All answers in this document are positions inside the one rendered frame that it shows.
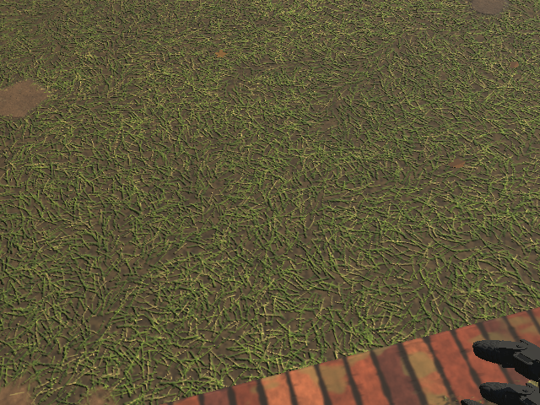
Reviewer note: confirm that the right robot hand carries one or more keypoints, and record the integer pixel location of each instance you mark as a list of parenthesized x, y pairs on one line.
[(524, 357)]

